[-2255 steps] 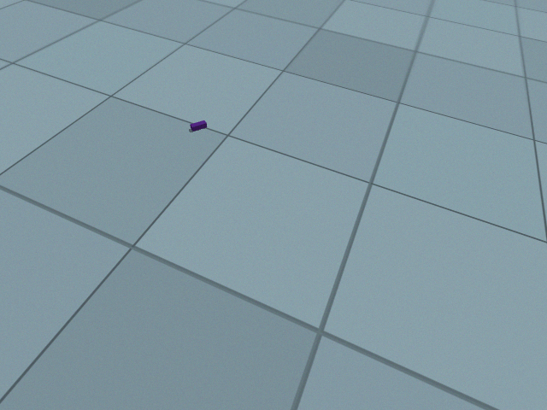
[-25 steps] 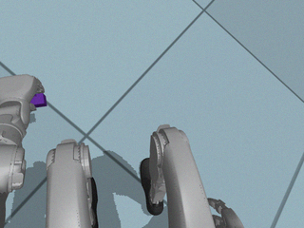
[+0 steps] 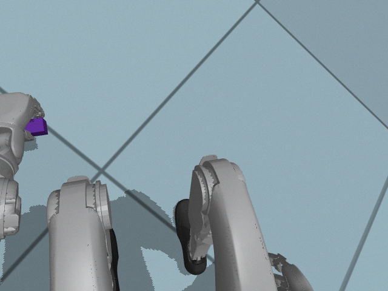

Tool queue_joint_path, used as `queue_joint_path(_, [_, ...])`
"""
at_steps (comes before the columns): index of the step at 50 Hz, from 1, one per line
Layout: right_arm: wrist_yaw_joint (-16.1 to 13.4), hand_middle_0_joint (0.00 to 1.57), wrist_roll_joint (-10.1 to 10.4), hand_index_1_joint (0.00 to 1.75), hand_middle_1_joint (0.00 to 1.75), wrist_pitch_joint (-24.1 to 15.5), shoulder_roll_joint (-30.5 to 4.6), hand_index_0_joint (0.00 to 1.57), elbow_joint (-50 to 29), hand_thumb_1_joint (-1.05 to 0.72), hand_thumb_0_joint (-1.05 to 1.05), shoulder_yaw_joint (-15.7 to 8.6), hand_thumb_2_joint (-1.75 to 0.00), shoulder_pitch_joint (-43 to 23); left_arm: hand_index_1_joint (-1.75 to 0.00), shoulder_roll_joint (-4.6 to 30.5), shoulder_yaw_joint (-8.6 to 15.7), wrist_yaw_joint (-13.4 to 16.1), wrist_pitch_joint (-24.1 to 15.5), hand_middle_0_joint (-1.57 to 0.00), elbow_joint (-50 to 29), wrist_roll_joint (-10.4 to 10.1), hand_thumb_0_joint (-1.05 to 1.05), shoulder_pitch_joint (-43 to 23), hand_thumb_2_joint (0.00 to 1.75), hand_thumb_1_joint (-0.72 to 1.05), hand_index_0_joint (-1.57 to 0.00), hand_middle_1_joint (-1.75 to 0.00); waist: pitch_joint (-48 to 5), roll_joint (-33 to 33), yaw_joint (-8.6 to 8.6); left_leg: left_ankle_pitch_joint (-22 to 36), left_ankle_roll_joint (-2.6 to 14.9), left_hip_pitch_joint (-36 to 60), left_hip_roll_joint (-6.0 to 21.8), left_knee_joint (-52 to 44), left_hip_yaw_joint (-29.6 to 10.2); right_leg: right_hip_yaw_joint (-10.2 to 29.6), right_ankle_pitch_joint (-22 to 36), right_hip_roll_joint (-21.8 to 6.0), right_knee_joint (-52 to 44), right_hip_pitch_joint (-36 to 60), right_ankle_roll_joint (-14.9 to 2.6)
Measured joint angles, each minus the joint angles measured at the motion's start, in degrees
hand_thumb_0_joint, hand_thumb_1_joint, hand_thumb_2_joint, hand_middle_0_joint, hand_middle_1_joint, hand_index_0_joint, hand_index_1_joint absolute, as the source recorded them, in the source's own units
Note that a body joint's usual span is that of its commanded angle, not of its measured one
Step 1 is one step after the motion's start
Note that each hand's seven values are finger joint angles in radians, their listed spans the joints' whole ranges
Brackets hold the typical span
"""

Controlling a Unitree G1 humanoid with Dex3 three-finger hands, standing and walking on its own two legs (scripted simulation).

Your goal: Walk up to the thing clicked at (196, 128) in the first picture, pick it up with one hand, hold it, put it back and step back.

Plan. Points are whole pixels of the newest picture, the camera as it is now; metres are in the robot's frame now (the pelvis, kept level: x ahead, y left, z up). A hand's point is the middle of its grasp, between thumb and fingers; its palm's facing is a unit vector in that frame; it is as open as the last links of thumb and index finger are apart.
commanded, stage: lower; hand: left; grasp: from above
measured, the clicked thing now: (22, 129) +0.45 +0.27 -0.23
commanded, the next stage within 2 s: rest in 0.14 s
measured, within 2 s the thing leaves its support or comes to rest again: rests again in 0.72 s
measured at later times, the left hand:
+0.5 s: hand (34, 130) +0.45 +0.25 -0.25, palm faces -0.48 -0.11 -0.87, open 6.2 cm
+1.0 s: hand (34, 133) +0.45 +0.26 -0.27, palm faces -0.46 -0.14 -0.88, open 6.2 cm
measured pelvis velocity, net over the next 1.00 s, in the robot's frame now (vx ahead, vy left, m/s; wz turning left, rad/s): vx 0.01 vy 0.01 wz -0.09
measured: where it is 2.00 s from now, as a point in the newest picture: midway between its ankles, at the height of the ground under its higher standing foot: (151, 263)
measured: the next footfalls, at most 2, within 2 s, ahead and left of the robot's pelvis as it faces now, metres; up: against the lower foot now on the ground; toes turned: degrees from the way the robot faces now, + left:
none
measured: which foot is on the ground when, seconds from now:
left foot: down 0.00-1.00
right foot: down 0.00-1.00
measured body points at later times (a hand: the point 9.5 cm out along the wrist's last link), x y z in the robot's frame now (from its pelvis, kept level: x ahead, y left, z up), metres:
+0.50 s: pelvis +0.01 +0.00 -0.03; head +0.27 +0.07 +0.33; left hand +0.47 +0.26 -0.20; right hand +0.03 -0.26 -0.12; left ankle +0.07 +0.12 -0.30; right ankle +0.10 -0.12 -0.30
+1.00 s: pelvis +0.01 +0.01 -0.04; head +0.27 +0.09 +0.31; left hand +0.47 +0.27 -0.22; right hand +0.03 -0.26 -0.11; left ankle +0.07 +0.12 -0.30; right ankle +0.10 -0.12 -0.30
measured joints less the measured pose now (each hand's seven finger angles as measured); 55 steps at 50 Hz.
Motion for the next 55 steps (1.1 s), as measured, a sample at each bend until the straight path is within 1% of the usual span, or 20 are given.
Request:
queue_joint_path(5, [0.6, 0.20, -0.5, 0.30, 0.30, -0.7, -0.2, 0.20, -0.3, -0.90, 0.00, 0.9, -0.90, -0.3, 0.00, 0.9, 0.4, 1.2, -0.6, -1.13, 1.8, 1.0, -0.02, -0.4, 0.01, 0.52, -1.14, 0.00, 0.7, -0.6, -0.80, 0.0, -0.02, -1.0, -0.2, 1.3, -0.4, -0.3, 0.0, -0.1, 1.0, -0.7, 0.06])
queue_joint_path(13, [1.9, 0.20, -2.0, 0.30, 0.30, -1.5, -0.1, 0.20, -0.3, -0.90, 0.00, 1.9, -0.90, -0.5, 0.00, 2.2, 2.1, 4.5, -1.2, -1.12, 3.7, 2.7, -0.02, -0.3, 0.02, 0.52, -1.14, 0.00, 1.9, -1.2, -1.93, -0.5, -0.03, -2.4, -0.2, 3.5, -1.1, -1.0, -0.2, -0.1, 2.7, -1.9, 0.13])
queue_joint_path(15, [2.3, 0.20, -2.2, 0.30, 0.30, -1.8, -0.1, 0.20, -0.3, -0.90, 0.00, 2.2, -0.90, -0.5, 0.00, 2.6, 2.8, 5.2, -1.1, -1.12, 4.0, 2.9, -0.02, -0.4, 0.02, 0.52, -1.14, 0.00, 2.2, -1.2, -2.17, -0.6, 0.01, -2.7, -0.2, 4.0, -1.3, -1.1, -0.3, 0.0, 3.0, -2.1, 0.19])
queue_joint_path(17, [2.7, 0.20, -2.6, 0.30, 0.30, -2.1, 0.0, 0.20, -0.2, -0.90, 0.00, 2.5, -0.89, -0.6, 0.00, 3.1, 2.7, 5.9, -0.9, -1.12, 5.0, 2.9, -0.02, -0.9, 0.02, 0.52, -1.13, 0.00, 2.6, -1.2, -2.48, -0.8, 0.04, -2.9, -0.1, 4.4, -1.3, -1.2, -0.3, 0.1, 3.2, -2.3, 0.25])
queue_joint_path(20, [3.4, 0.20, -3.1, 0.30, 0.30, -2.5, 0.0, 0.20, 0.0, -0.90, 0.00, 3.1, -0.89, -0.8, 0.00, 4.0, 2.7, 6.2, -0.9, -1.11, 6.4, 2.8, -0.02, -1.7, 0.02, 0.53, -1.13, 0.00, 3.4, -1.3, -2.90, -1.1, 0.10, -3.1, 0.0, 5.0, -1.6, -1.4, -0.4, 0.2, 3.6, -2.4, 0.34])
queue_joint_path(25, [4.6, 0.20, -3.8, 0.30, 0.30, -3.4, -0.1, 0.20, -0.1, -0.89, 0.00, 4.1, -0.89, -0.8, -0.01, 5.2, 3.6, 6.7, -1.3, -1.10, 7.3, 2.4, -0.02, -2.2, 0.03, 0.53, -1.12, -0.01, 4.8, -1.5, -3.54, -1.6, 0.18, -3.4, 0.0, 6.1, -2.3, -2.0, -0.6, 0.4, 4.2, -2.4, 0.53])
queue_joint_path(29, [5.5, 0.20, -4.3, 0.30, 0.30, -3.8, -0.3, 0.20, -0.5, -0.89, 0.00, 4.9, -0.89, -0.7, -0.01, 6.3, 5.0, 7.3, -2.0, -1.09, 7.7, 2.8, -0.02, -1.9, 0.02, 0.54, -1.11, -0.02, 5.7, -1.9, -4.09, -2.0, 0.12, -3.4, 0.1, 6.9, -2.9, -2.5, -0.7, 0.5, 4.6, -2.3, 0.57])
queue_joint_path(33, [6.4, 0.20, -4.9, 0.30, 0.30, -4.3, -0.6, 0.20, -0.6, -0.89, 0.00, 5.5, -0.89, -0.9, -0.02, 7.3, 5.1, 8.3, -2.5, -1.09, 9.0, 3.3, -0.02, -1.7, 0.02, 0.54, -1.11, -0.03, 6.2, -2.3, -4.50, -2.2, 0.10, -3.5, 0.1, 7.6, -3.4, -2.9, -0.7, 0.6, 4.8, -2.2, 0.60])
queue_joint_path(36, [6.8, 0.20, -5.2, 0.30, 0.30, -4.8, -1.0, 0.20, -1.0, -0.89, 0.00, 5.7, -0.89, -1.1, -0.02, 8.2, 6.5, 8.8, -2.9, -1.09, 9.1, 3.8, -0.02, -1.2, 0.02, 0.54, -1.11, -0.03, 6.7, -2.6, -4.75, -2.3, 0.13, -3.6, 0.1, 8.0, -3.7, -3.2, -0.6, 0.6, 5.0, -2.1, 0.69])
queue_joint_path(39, [7.3, 0.20, -5.6, 0.30, 0.30, -5.1, -1.4, 0.20, -1.0, -0.90, 0.00, 6.1, -0.89, -1.5, -0.03, 9.2, 6.6, 9.9, -3.2, -1.10, 9.9, 4.2, -0.02, -1.1, 0.01, 0.54, -1.11, -0.03, 7.1, -3.0, -4.95, -2.3, 0.20, -3.5, 0.1, 8.4, -4.0, -3.5, -0.5, 0.8, 5.0, -2.0, 0.82])
queue_joint_path(42, [7.8, 0.20, -5.8, 0.30, 0.30, -5.6, -1.7, 0.20, -1.0, -0.90, 0.00, 6.1, -0.89, -1.7, -0.03, 9.9, 6.1, 10.4, -3.3, -1.10, 10.8, 4.2, -0.02, -1.4, 0.01, 0.53, -1.11, -0.04, 7.2, -3.3, -5.01, -2.2, 0.34, -3.8, 0.1, 8.7, -4.3, -3.7, -0.3, 0.9, 5.1, -2.1, 0.98])
queue_joint_path(45, [8.1, 0.20, -6.1, 0.30, 0.30, -6.0, -1.9, 0.20, -0.9, -0.90, 0.00, 6.3, -0.89, -1.9, -0.03, 10.3, 6.4, 10.9, -3.6, -1.10, 10.8, 4.6, -0.02, -1.4, 0.01, 0.53, -1.11, -0.04, 7.3, -3.5, -5.09, -2.3, 0.42, -3.9, 0.1, 9.0, -4.6, -4.0, -0.3, 0.9, 5.0, -1.9, 1.14])
queue_joint_path(49, [8.7, 0.20, -6.6, 0.30, 0.30, -6.6, -2.1, 0.20, -0.8, -0.90, 0.00, 6.9, -0.89, -2.4, -0.02, 11.5, 6.4, 11.9, -3.7, -1.10, 13.0, 5.3, -0.02, -2.2, 0.01, 0.53, -1.11, -0.04, 7.4, -3.9, -5.77, -2.3, 0.52, -3.7, 0.0, 9.3, -4.8, -4.2, -0.4, 0.9, 5.1, -1.5, 1.31])
queue_joint_path(55, [9.6, 0.20, -7.0, 0.30, 0.30, -7.5, -2.2, 0.20, -1.1, -0.90, 0.00, 7.8, -0.90, -2.4, -0.03, 12.8, 6.6, 12.4, -3.8, -1.11, 15.0, 5.4, -0.02, -3.3, 0.00, 0.52, -1.13, -0.05, 8.1, -4.1, -6.36, -2.2, 0.63, -3.5, 0.0, 9.6, -5.2, -4.5, -0.1, 1.0, 5.0, -1.0, 1.51])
